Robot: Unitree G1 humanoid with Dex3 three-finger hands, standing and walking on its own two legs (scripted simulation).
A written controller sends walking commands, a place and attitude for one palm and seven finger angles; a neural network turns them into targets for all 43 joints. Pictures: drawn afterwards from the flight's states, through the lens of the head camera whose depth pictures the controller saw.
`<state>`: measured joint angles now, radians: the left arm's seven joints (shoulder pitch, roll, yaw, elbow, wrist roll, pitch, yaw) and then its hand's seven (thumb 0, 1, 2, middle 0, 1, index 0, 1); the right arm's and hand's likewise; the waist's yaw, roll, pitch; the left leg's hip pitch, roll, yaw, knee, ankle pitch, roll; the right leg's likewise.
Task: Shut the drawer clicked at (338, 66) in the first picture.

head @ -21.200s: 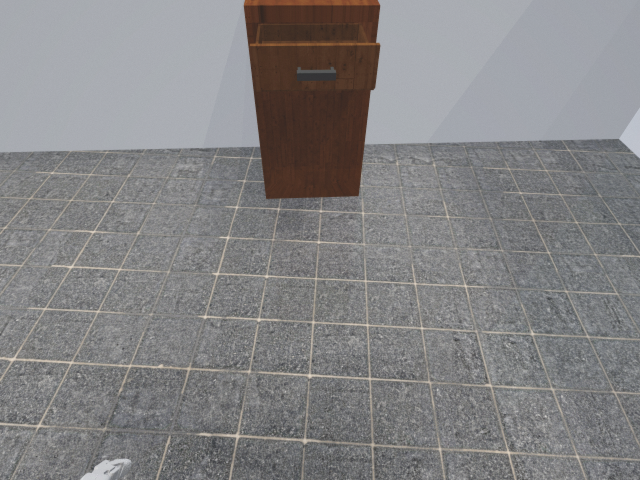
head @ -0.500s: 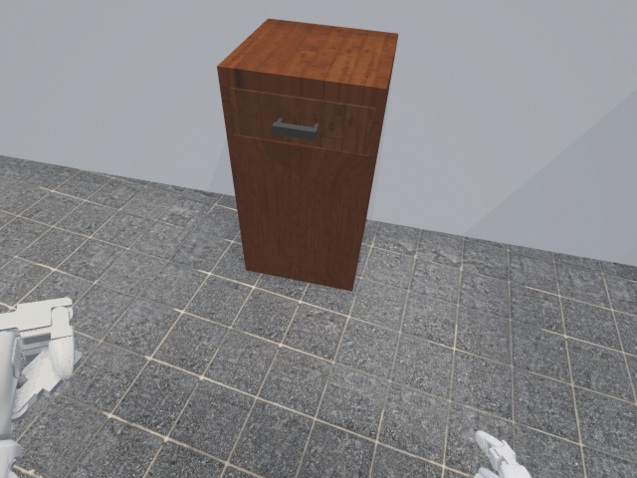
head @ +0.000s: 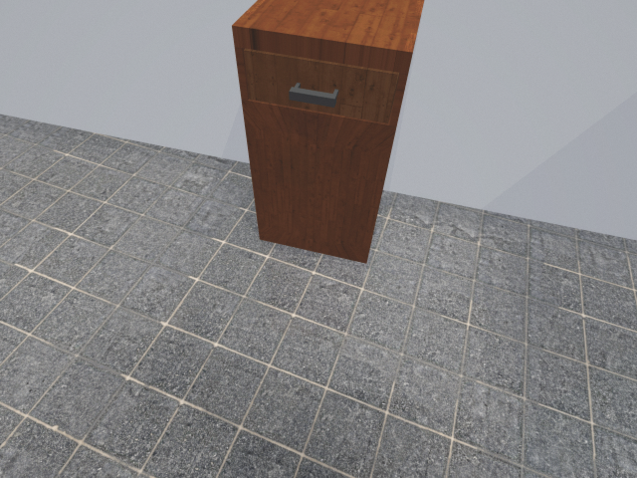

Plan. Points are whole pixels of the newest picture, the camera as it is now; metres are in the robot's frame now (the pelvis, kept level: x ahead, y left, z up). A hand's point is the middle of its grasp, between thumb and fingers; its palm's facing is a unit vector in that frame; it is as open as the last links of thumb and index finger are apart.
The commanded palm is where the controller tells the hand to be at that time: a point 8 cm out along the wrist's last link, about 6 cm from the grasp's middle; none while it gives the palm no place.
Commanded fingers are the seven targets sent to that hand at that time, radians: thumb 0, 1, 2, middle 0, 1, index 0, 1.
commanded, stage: let the arm hang, fingers relaxed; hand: left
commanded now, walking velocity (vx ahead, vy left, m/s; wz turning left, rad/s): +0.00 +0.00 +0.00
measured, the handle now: (314, 93) +1.01 +0.06 -0.05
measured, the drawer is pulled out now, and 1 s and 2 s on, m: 0.00 0.00 0.00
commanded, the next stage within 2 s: look to check the result in 0.60 s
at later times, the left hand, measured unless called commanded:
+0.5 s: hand out of the picture +0.05 +0.18 -0.17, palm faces +0.00 -0.98 -0.20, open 7.3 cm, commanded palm none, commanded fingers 0.00 0.90 0.90 -0.20 -0.30 -0.20 -0.30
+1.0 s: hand out of the picture +0.06 +0.19 -0.16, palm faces +0.00 -0.97 -0.24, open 7.4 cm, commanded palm none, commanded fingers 0.00 0.90 0.90 -0.20 -0.30 -0.20 -0.30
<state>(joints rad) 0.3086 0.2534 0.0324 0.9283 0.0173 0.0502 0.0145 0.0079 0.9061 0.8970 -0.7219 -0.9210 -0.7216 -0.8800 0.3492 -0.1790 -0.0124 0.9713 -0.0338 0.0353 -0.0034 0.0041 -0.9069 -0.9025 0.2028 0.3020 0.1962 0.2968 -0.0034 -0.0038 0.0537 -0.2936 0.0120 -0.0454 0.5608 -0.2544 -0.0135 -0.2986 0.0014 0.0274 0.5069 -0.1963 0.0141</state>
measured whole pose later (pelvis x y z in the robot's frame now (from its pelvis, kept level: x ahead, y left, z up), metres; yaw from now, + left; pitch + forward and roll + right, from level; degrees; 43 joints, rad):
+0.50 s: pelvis +0.02 +0.01 +0.01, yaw -1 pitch -2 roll +0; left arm 0.23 0.16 0.01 1.10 0.02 0.01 0.02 0.00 0.91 0.90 -0.20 -0.31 -0.21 -0.31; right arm 0.27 -0.16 -0.02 1.08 -0.02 0.00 -0.02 0.00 -0.91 -0.90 0.20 0.30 0.20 0.30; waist -0.01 0.01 0.04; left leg -0.19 -0.01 -0.01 0.46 -0.23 0.00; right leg -0.23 -0.02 0.06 0.45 -0.19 0.04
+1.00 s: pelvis +0.03 +0.00 +0.01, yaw -1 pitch -2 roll +0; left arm 0.20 0.20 0.03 1.13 0.01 0.01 0.02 0.00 0.91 0.90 -0.20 -0.30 -0.20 -0.30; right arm 0.25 -0.18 -0.03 1.12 -0.02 0.00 -0.02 0.00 -0.91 -0.90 0.20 0.30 0.20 0.30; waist -0.01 0.01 0.07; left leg -0.16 0.01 -0.02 0.43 -0.24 -0.02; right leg -0.20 0.00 0.05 0.42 -0.20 0.02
